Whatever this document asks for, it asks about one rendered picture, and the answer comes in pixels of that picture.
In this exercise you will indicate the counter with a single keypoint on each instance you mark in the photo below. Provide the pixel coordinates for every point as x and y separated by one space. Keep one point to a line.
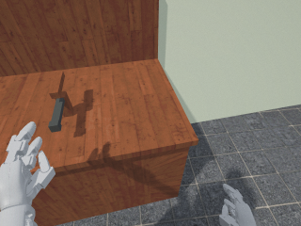
124 136

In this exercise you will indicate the right robot hand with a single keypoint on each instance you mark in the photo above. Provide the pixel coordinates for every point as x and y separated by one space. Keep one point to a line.
241 214

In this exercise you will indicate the left robot forearm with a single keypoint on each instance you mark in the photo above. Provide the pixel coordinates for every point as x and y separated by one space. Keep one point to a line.
18 215

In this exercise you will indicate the left robot hand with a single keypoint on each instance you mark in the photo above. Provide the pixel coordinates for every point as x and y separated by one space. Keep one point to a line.
15 171

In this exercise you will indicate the tap lever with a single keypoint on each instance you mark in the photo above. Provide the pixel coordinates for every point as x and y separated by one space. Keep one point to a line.
55 123

